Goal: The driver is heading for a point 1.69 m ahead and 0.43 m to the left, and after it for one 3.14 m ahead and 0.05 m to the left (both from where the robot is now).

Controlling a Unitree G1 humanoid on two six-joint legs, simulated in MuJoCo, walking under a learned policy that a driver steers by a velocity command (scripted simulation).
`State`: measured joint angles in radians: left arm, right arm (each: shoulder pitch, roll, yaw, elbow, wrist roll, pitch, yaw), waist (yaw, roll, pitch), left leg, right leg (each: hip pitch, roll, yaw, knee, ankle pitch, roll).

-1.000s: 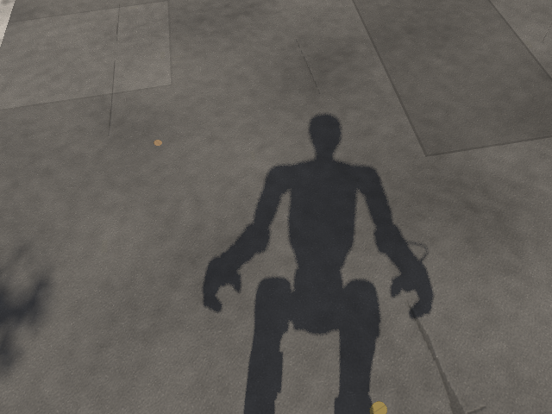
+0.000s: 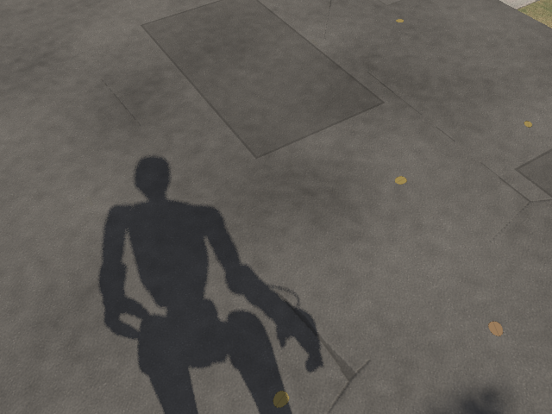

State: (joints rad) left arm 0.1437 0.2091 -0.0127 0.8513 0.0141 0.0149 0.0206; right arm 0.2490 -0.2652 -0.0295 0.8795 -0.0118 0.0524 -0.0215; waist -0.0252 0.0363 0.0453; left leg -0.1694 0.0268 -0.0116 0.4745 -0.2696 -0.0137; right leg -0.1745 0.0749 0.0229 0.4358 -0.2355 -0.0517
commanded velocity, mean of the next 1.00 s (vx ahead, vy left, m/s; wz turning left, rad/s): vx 0.19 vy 0.00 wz -0.01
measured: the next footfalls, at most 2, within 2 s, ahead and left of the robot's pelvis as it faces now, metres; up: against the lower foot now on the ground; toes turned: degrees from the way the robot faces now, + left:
left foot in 1.14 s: +0.42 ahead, +0.07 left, +0.00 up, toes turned +5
right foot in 1.60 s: +0.50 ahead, -0.10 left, +0.00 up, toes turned -1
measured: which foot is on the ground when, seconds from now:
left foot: down 0.00-0.68, up 0.70-1.00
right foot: down 0.00-1.00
